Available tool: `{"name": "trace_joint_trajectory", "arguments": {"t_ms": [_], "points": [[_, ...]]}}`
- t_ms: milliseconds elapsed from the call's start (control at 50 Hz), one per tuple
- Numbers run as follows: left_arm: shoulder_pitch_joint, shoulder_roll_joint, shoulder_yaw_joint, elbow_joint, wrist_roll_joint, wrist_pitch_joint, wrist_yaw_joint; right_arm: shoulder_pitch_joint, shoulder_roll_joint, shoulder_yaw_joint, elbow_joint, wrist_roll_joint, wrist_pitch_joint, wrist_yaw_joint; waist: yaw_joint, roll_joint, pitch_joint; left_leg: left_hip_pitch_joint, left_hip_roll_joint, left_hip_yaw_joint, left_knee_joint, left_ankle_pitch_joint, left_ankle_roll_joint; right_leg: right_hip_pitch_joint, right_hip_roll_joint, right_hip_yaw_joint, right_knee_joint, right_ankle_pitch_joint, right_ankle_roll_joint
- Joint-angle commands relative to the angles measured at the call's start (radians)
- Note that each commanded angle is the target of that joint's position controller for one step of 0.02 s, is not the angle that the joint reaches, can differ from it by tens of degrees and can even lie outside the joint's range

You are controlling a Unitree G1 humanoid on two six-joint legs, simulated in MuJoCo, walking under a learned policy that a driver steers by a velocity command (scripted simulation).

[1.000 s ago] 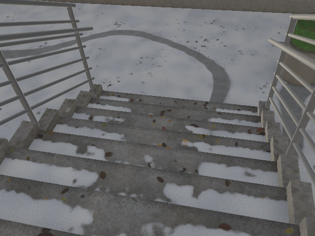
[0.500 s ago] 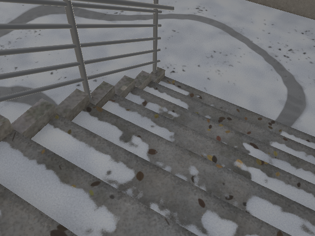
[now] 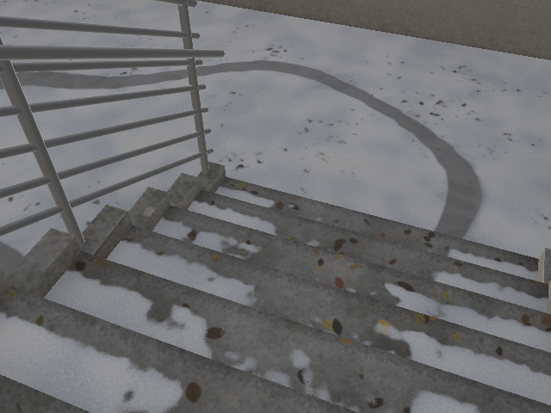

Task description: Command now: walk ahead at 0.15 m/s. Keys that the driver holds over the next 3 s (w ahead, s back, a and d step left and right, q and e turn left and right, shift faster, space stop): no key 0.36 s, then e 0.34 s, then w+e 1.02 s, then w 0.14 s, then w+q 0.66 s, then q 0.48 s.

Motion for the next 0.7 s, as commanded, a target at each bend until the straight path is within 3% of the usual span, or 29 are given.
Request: {"name": "trace_joint_trajectory", "arguments": {"t_ms": [20, 40, 60, 80, 100, 120, 140, 160, 180, 200, 220, 240, 280, 320, 360, 420, 460, 520, 600, 620, 640, 660, 680, 700], "points": [[-0.025, 0.043, 0.003, -0.034, -0.034, -0.014, -0.012, 0.065, -0.105, -0.003, -0.023, -0.012, 0.023, -0.026, -0.034, 0.099, 0.159, -0.098, 0.203, -0.321, -0.179, 0.591, 0.142, 0.089, -0.038, -0.036, -0.250, 0.022, 0.000], [0.036, 0.041, 0.007, 0.003, -0.026, -0.015, -0.017, 0.081, -0.101, 0.000, -0.012, -0.012, 0.031, -0.035, -0.016, 0.039, 0.152, -0.113, 0.206, -0.328, -0.098, 0.577, 0.136, 0.171, -0.055, -0.056, -0.314, 0.098, -0.015], [0.162, 0.046, 0.009, 0.052, -0.022, -0.011, -0.021, 0.087, -0.101, 0.003, -0.009, -0.005, 0.043, -0.036, 0.022, 0.010, 0.121, -0.149, 0.158, -0.253, 0.033, 0.594, 0.119, 0.325, -0.036, -0.112, -0.394, 0.124, -0.017], [0.296, 0.078, 0.020, 0.110, -0.010, -0.010, -0.024, 0.108, -0.104, 0.004, -0.006, 0.002, 0.044, -0.022, 0.060, -0.060, 0.056, -0.188, 0.094, -0.180, 0.214, 0.511, 0.100, 0.486, -0.030, -0.158, -0.370, 0.212, -0.011], [0.396, 0.144, 0.030, 0.151, -0.008, -0.019, -0.033, 0.177, -0.081, -0.008, 0.002, 0.020, 0.037, -0.010, 0.068, -0.188, -0.059, -0.379, -0.011, -0.103, 0.517, -0.029, 0.056, 0.730, -0.163, -0.042, -0.158, 0.725, -0.030], [0.469, 0.166, 0.034, 0.160, -0.027, -0.008, -0.029, 0.217, -0.080, -0.013, -0.002, 0.075, 0.040, -0.025, 0.089, -0.219, -0.225, -0.593, -0.046, -0.049, 0.881, -0.373, 0.017, 0.981, -0.310, 0.038, 0.094, 0.786, -0.102], [0.465, 0.140, 0.027, 0.148, -0.053, 0.003, -0.032, 0.147, -0.088, -0.011, -0.022, 0.076, 0.037, -0.037, 0.116, -0.149, -0.259, -0.698, -0.004, -0.058, 1.025, -0.336, 0.013, 0.927, -0.341, 0.092, 0.069, 0.565, -0.140], [0.418, 0.145, 0.024, 0.131, -0.060, 0.011, -0.017, 0.025, -0.086, -0.006, -0.059, 0.059, 0.040, -0.039, 0.129, -0.134, -0.217, -0.784, 0.003, -0.045, 1.083, -0.210, 0.003, 0.816, -0.366, 0.162, -0.068, 0.171, -0.217], [0.340, 0.130, 0.016, 0.110, -0.043, 0.016, 0.010, -0.089, -0.092, -0.006, -0.097, 0.038, 0.050, -0.027, 0.125, -0.100, -0.153, -0.800, 0.032, -0.049, 1.071, -0.066, -0.019, 0.647, -0.361, 0.235, -0.204, -0.218, -0.268], [0.288, 0.103, 0.001, 0.090, -0.017, 0.017, 0.030, -0.178, -0.107, -0.010, -0.128, 0.023, 0.070, -0.015, 0.122, -0.067, -0.076, -0.764, 0.059, -0.074, 1.015, 0.029, -0.032, 0.479, -0.345, 0.218, -0.255, -0.367, -0.282], [0.259, 0.096, -0.007, 0.087, 0.011, 0.019, 0.036, -0.217, -0.091, -0.007, -0.152, 0.009, 0.093, -0.011, 0.101, -0.031, -0.015, -0.700, 0.057, -0.115, 1.030, 0.101, -0.029, 0.305, -0.332, 0.212, -0.283, -0.443, -0.302], [0.231, 0.091, -0.013, 0.074, 0.021, 0.013, 0.037, -0.194, -0.074, -0.004, -0.144, 0.006, 0.113, -0.010, 0.069, 0.013, 0.019, -0.615, 0.046, -0.091, 0.992, 0.186, -0.038, 0.164, -0.285, 0.161, -0.299, -0.478, -0.297], [0.220, 0.095, -0.019, 0.065, 0.014, 0.004, 0.036, -0.195, -0.041, 0.003, -0.160, -0.004, 0.134, -0.011, 0.047, -0.004, 0.029, -0.597, 0.011, -0.080, 1.040, 0.194, -0.041, 0.076, -0.252, 0.142, -0.296, -0.396, -0.298], [0.237, 0.056, -0.037, 0.076, 0.007, -0.009, 0.043, -0.234, -0.048, 0.000, -0.205, 0.003, 0.122, -0.006, 0.041, 0.009, 0.072, -0.750, -0.011, -0.155, 0.967, 0.344, -0.065, 0.124, -0.191, 0.108, -0.207, -0.454, -0.256], [0.284, 0.054, -0.043, 0.077, 0.009, -0.013, 0.050, -0.279, -0.041, 0.003, -0.241, -0.006, 0.119, -0.005, 0.066, -0.027, 0.035, -0.805, -0.029, -0.149, 0.989, 0.369, -0.088, 0.167, -0.195, 0.135, -0.180, -0.455, -0.271], [0.343, 0.057, -0.045, 0.081, 0.008, -0.022, 0.051, -0.339, -0.024, 0.017, -0.294, -0.019, 0.123, -0.009, 0.078, -0.015, 0.009, -0.837, 0.006, -0.153, 0.988, 0.364, -0.109, 0.198, -0.213, 0.235, -0.192, -0.522, -0.308], [0.339, 0.071, -0.034, 0.054, 0.008, -0.029, 0.047, -0.367, -0.050, 0.014, -0.316, -0.025, 0.133, -0.008, 0.089, -0.042, -0.005, -0.821, 0.041, -0.119, 0.961, 0.358, -0.125, 0.213, -0.193, 0.256, -0.198, -0.564, -0.313], [0.345, 0.108, -0.007, 0.006, 0.015, -0.030, 0.056, -0.481, -0.073, 0.010, -0.397, -0.014, 0.131, -0.008, 0.134, -0.057, 0.001, -0.831, 0.083, -0.114, 0.923, 0.312, -0.137, 0.265, -0.204, 0.317, -0.187, -0.490, -0.333], [0.352, 0.150, 0.028, -0.076, 0.028, -0.016, 0.094, -0.600, -0.072, 0.022, -0.512, 0.001, 0.107, -0.006, 0.200, -0.084, -0.063, -0.801, 0.108, -0.135, 0.863, 0.211, -0.138, 0.344, -0.220, 0.358, -0.142, -0.313, -0.343], [0.333, 0.157, 0.032, -0.093, 0.030, -0.013, 0.100, -0.602, -0.062, 0.027, -0.541, 0.004, 0.103, -0.003, 0.191, -0.076, -0.075, -0.766, 0.113, -0.158, 0.852, 0.184, -0.133, 0.326, -0.232, 0.377, -0.142, -0.287, -0.339], [0.304, 0.217, 0.055, -0.116, 0.032, -0.015, 0.098, -0.576, -0.034, 0.040, -0.552, 0.010, 0.096, 0.004, 0.174, -0.128, -0.110, -0.625, 0.106, -0.184, 0.948, -0.035, -0.091, 0.242, -0.268, 0.383, -0.182, -0.096, -0.334], [0.254, 0.238, 0.067, -0.151, 0.027, -0.017, 0.101, -0.549, -0.050, 0.041, -0.575, 0.006, 0.092, 0.006, 0.144, -0.124, -0.121, -0.568, 0.119, -0.209, 0.918, -0.084, -0.064, 0.228, -0.258, 0.356, -0.159, -0.020, -0.316], [0.203, 0.245, 0.062, -0.169, -0.007, -0.002, 0.087, -0.430, -0.031, 0.050, -0.547, 0.016, 0.090, 0.014, 0.084, -0.099, -0.155, -0.355, 0.094, -0.050, 0.770, -0.187, -0.045, 0.099, -0.190, 0.230, -0.216, 0.074, -0.276], [0.092, 0.243, 0.072, -0.200, -0.033, 0.015, 0.077, -0.322, -0.035, 0.058, -0.538, 0.029, 0.089, 0.019, 0.008, -0.139, -0.112, -0.080, 0.108, -0.039, 0.517, -0.129, -0.011, -0.100, -0.130, 0.143, -0.248, 0.056, -0.203]]}}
